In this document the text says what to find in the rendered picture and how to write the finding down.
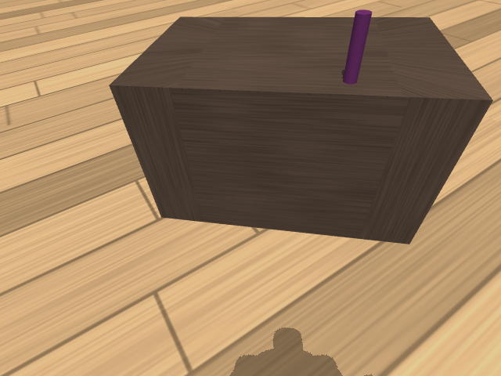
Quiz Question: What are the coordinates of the can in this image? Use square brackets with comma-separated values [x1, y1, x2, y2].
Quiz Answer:
[343, 10, 372, 85]

